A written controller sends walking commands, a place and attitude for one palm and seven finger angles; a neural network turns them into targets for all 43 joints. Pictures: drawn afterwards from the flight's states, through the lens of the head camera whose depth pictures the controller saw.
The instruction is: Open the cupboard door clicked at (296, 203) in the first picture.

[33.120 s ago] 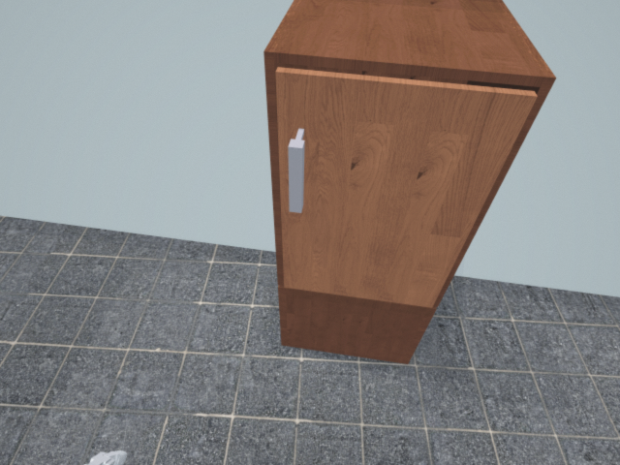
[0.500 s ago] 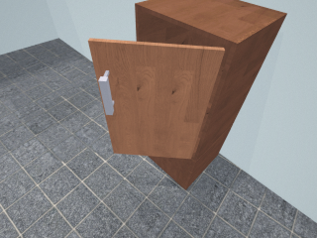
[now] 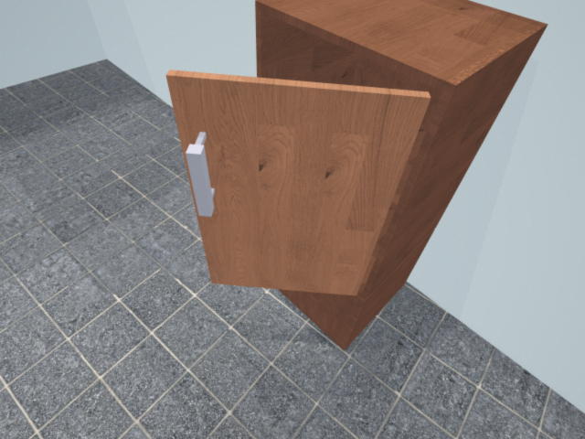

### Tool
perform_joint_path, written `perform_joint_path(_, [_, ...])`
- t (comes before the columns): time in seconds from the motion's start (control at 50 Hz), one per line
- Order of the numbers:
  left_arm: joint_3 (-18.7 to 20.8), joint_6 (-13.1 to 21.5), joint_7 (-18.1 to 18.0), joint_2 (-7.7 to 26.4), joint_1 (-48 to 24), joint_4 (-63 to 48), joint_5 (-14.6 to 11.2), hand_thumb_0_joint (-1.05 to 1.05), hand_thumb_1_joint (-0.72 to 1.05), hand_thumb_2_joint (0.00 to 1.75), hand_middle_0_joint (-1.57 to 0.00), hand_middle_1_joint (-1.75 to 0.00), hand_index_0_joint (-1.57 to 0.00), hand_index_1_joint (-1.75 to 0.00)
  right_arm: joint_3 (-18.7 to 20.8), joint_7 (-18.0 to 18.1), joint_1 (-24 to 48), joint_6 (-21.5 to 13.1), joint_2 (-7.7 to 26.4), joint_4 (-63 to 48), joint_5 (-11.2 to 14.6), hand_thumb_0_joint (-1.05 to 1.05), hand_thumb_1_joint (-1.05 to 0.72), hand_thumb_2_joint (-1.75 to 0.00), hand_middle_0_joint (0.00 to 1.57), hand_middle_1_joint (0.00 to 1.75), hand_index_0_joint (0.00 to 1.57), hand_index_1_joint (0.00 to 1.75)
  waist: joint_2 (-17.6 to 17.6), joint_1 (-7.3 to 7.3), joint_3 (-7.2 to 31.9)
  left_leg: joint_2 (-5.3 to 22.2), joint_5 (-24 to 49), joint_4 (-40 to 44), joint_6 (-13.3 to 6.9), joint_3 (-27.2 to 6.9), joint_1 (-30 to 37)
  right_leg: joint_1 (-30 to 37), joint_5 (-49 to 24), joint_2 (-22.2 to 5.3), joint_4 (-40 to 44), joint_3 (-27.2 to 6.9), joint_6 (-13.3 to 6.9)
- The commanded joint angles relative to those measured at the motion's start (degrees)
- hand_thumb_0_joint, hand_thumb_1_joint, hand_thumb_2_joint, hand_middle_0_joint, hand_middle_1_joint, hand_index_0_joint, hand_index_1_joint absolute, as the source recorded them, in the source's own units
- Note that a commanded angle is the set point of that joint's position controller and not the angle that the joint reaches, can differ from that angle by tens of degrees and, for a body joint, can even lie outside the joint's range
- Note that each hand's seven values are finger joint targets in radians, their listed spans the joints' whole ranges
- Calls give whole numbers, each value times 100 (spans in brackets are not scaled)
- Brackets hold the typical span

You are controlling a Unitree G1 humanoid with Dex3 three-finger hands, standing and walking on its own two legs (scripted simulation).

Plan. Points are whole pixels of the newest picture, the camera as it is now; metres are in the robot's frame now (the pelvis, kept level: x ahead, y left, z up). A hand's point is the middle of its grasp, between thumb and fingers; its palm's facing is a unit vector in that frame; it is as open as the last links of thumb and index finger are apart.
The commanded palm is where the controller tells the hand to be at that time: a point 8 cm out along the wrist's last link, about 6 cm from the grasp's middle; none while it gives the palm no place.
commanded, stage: look again from close up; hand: left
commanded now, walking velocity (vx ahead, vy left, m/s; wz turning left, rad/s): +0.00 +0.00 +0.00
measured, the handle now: (204, 175) +0.53 +0.20 +0.04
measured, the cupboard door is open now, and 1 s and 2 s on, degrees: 41 41 41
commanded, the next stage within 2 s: raise the hand with hooked fingers in 0.12 s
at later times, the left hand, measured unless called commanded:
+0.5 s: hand (173, 355) +0.21 +0.17 +0.02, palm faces +0.10 -0.99 -0.01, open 7.8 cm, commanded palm +0.12 +0.24 -0.05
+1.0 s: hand (157, 377) +0.20 +0.19 -0.02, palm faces -0.06 -1.00 -0.03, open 10.7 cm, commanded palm +0.15 +0.26 +0.00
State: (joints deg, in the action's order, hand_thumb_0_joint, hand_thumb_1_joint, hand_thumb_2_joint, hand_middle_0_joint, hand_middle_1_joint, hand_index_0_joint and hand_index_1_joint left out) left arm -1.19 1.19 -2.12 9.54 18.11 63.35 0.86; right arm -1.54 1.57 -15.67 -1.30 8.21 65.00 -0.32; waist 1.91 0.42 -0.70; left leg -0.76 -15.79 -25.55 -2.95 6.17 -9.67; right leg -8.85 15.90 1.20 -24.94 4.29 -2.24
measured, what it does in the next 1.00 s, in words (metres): lowers itself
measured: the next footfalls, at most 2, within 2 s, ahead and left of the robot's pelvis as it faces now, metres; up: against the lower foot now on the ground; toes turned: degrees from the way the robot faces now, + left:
none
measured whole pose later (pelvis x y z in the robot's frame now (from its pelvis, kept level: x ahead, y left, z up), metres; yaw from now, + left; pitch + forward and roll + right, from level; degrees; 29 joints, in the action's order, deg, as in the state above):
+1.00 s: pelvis -0.04 -0.03 -0.06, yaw +4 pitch +10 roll -1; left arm 13.1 12.9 23.3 19.3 11.7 9.3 -19.2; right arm -4.0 4.0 -14.1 -10.6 11.6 31.7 3.2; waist -1.8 -2.0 4.7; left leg 0.9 -25.1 -56.3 -1.1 1.0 -41.5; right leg -39.4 25.2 2.7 -53.9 6.9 -4.5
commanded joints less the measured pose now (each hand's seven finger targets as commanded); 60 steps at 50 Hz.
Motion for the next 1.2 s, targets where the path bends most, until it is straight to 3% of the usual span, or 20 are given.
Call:
perform_joint_path(0.0, [80, 58, -46, 545, 303, -125, -11, 0, 90, 90, -20, -30, -20, -30, 84, 46, -256, -75, 611, -127, -27, 0, -90, -90, 20, 30, 20, 30, -166, -14, -252, 770, 1128, 508, -34, -774, -125, -96, -1197, -784, 349, -713, -64])
perform_joint_path(0.18, [102, 48, -49, 573, 240, -118, -4, 0, 90, 90, -20, -30, -20, -30, 103, 70, -208, -102, 654, -106, -27, 0, -90, -90, 20, 30, 20, 30, -191, -11, -58, 783, 1645, 469, -50, -770, 89, 41, -1550, -808, 265, -675, -50])
perform_joint_path(0.2, [70, 108, -277, 497, 529, 45, 42, 0, 90, 90, -20, -30, -20, -30, 125, 47, 76, -106, 784, -484, 35, 0, -90, -90, 20, 30, 20, 30, -853, 12, -372, 867, 3241, -585, 156, -640, -143, -432, -3221, -1049, 124, -878, 123])
perform_joint_path(0.22, [783, 1175, -253, 1788, -3425, -9133, -1149, 0, 88, 89, -20, -32, -20, -32, 385, 182, -319, -928, 1765, -2566, 299, 0, -90, -90, 20, 30, 20, 30, -1996, -628, 2429, 355, 4125, 23, 354, -1071, 1575, -85, -2650, -376, -376, -301, 41])
perform_joint_path(0.24, [618, 816, -461, 1372, -1289, -7864, -661, 0, 85, 88, -20, -33, -20, -33, 97, 311, 178, -1536, 1199, -2192, 240, 0, -90, -90, 20, 30, 20, 30, -2853, -163, 2409, 714, 5187, 481, 466, -1103, 2305, -670, -646, -178, -1078, -205, -89])
perform_joint_path(0.26, [512, 462, -724, 1011, -826, -7075, -649, 0, 83, 87, -21, -34, -21, -34, 274, 330, 128, -1632, 1100, -1800, 195, 0, -90, -90, 20, 30, 20, 30, -2220, -181, 1880, 682, 4956, 430, 679, -1025, 1475, -943, 225, -206, -1318, -137, -4])
perform_joint_path(0.28, [-393, -118, -647, -526, 871, -5726, -758, 0, 81, 86, -21, -36, -21, -36, 311, 240, -165, -1578, 829, -1757, 313, 0, -90, -90, 20, 30, 20, 30, -1257, -347, 1091, 724, 4315, 429, 505, -1087, 1215, -1451, 466, -176, -1246, -32, 103])
perform_joint_path(0.34, [-239, 512, -263, -215, 117, -6674, -901, 0, 74, 83, -21, -40, -21, -40, 516, 120, 166, -1725, 1415, -2604, 130, 0, -90, -90, 20, 30, 20, 30, 489, -443, 365, 507, 2389, -436, 354, -1172, -32, -1749, -2, -166, -694, 101, 120])
perform_joint_path(0.44, [740, 2112, 1138, -35, 2258, -5329, -1340, 0, 62, 78, -22, -48, -22, -48, 684, -85, 776, -1453, 1452, -3357, 91, 0, -90, -90, 20, 30, 20, 30, 2096, 201, 545, 88, 1097, -1550, 402, -744, -2211, -2046, -1074, -118, -1605, 141, 99])
perform_joint_path(0.52, [1620, 2899, 2059, 938, 1678, -5478, -1454, 0, 53, 74, -23, -54, -23, -54, 707, -189, 1101, -1236, 1454, -4048, 144, 0, -90, -90, 20, 30, 20, 30, -172, 372, 964, -125, 534, -2110, 422, -415, -2608, -2259, -687, -243, -2228, -232, -79])
perform_joint_path(0.56, [1836, 2960, 1958, 1305, 758, -6373, -1483, 0, 48, 72, -23, -57, -23, -57, 650, -147, 1079, -1143, 1389, -4288, 142, 0, -90, -90, 20, 30, 20, 30, -712, 375, 1281, -102, 90, -2284, 338, -444, -2881, -2552, -37, -195, -2432, -351, -76])
perform_joint_path(0.64, [1740, 3598, 1549, 1223, -786, -8097, -1738, 0, 39, 68, -24, -63, -24, -63, 548, 5, 783, -1234, 1145, -4409, 143, 0, -90, -90, 20, 30, 20, 30, -1175, -30, 2145, 19, -275, -2742, 150, -662, -2645, -2885, 816, -111, -2330, -727, 3])
perform_joint_path(0.72, [989, 3886, 1864, 1023, -987, -8231, -1821, 0, 29, 64, -24, -69, -24, -69, 418, 181, 639, -1483, 1283, -4133, 214, 0, -90, -90, 20, 30, 20, 30, -870, -481, 1885, 106, -586, -3034, 53, -761, -2805, -3070, 1390, -132, -1983, -1055, 64])
perform_joint_path(0.78, [836, 3228, 2422, 1252, -1120, -6964, -1808, 0, 22, 61, -25, -74, -25, -74, 318, 293, 550, -1507, 1462, -3972, 323, 0, -90, -90, 20, 30, 20, 30, -453, -678, 1053, 132, -899, -3054, 23, -814, -3337, -3098, 1753, -158, -1642, -1180, 153])
perform_joint_path(0.82, [1178, 2527, 2652, 1630, -1084, -6292, -1768, 0, 18, 59, -25, -76, -25, -76, 301, 363, 517, -1427, 1523, -4018, 390, 0, -90, -90, 20, 30, 20, 30, -78, -558, 955, 114, -1037, -2886, 21, -787, -3546, -2884, 2113, -238, -1369, -1282, 214])
perform_joint_path(0.9, [2351, 1370, 2640, 2205, -555, -6231, -2163, 0, 8, 55, -26, -82, -26, -82, 265, 392, 729, -1261, 1406, -4374, 405, 0, -90, -90, 20, 30, 20, 30, -80, 132, 1850, -4, -348, -2567, 78, -743, -3239, -1570, 1152, -456, -1288, -1332, 295])
perform_joint_path(0.98, [2958, 1699, 2046, 2054, -415, -6892, -2497, 0, -1, 51, -27, -88, -27, -88, 239, 291, 625, -1284, 1187, -4328, 296, 0, -90, -90, 20, 30, 20, 30, -124, 351, 2192, 48, 424, -2316, 189, -839, -2937, -987, -629, -397, -1590, -1102, 331])
perform_joint_path(1.06, [2432, 2346, 2034, 1697, -481, -6799, -2163, 0, -10, 47, -27, -94, -27, -94, 351, 177, 387, -1413, 1277, -4077, 239, 0, -90, -90, 20, 30, 20, 30, -121, 41, 1751, 76, 770, -2192, 133, -814, -2693, -1486, -1419, -249, -1829, -805, 380])
perform_joint_path(1.1, [2049, 2424, 2300, 1537, -632, -6391, -2012, 0, -15, 45, -27, -98, -27, -98, 382, 169, 265, -1460, 1386, -3958, 277, 0, -90, -90, 20, 30, 20, 30, -141, -196, 1490, 69, 572, -2202, 86, -771, -2641, -1913, -1091, -222, -1742, -758, 417])
perform_joint_path(1.18, [2055, 2259, 2828, 1872, -1331, -6310, -2183, 0, -24, 41, -28, -103, -28, -103, 409, 293, 159, -1592, 1596, -3929, 371, 0, -90, -90, 20, 30, 20, 30, -282, -262, 1659, 69, 309, -2060, 44, -797, -2292, -2034, -182, -153, -1497, -691, 270])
